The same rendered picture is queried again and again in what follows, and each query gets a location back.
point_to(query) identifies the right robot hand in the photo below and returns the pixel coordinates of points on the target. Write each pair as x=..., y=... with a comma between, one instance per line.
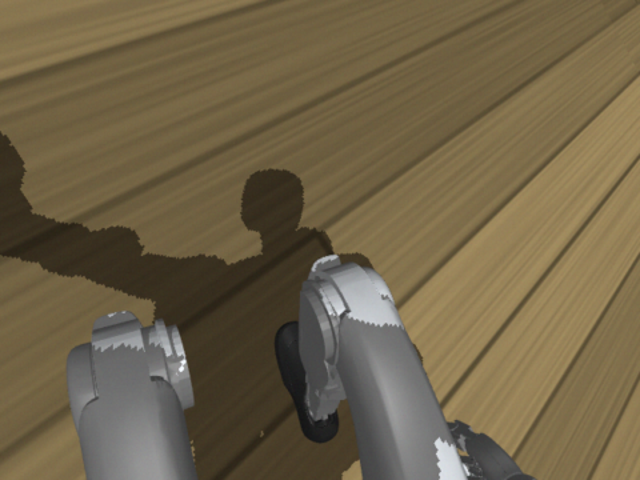
x=486, y=460

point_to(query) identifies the right robot foot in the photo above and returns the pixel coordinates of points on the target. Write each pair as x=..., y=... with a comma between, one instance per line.
x=293, y=375

